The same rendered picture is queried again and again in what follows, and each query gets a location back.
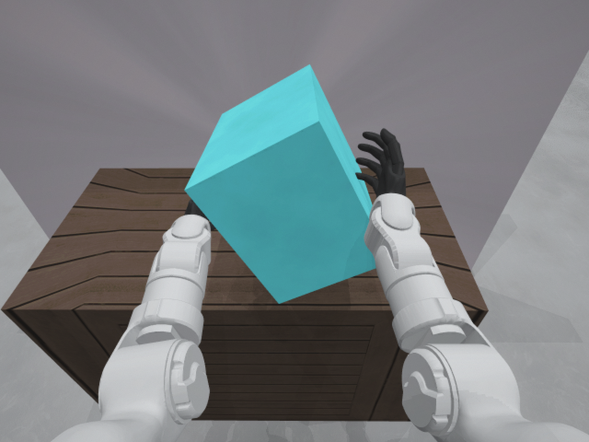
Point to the carton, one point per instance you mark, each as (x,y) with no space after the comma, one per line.
(277,180)

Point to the robot right forearm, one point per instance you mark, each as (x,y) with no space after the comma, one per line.
(423,308)

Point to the robot left upper arm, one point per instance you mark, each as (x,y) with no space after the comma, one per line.
(148,393)

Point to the robot left hand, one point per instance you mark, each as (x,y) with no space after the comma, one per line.
(193,209)

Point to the robot left forearm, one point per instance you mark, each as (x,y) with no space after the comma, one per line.
(172,302)

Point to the pedestal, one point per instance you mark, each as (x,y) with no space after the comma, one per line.
(329,355)

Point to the robot right upper arm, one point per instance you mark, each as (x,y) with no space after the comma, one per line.
(467,393)

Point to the robot right hand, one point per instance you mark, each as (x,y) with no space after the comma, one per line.
(390,174)

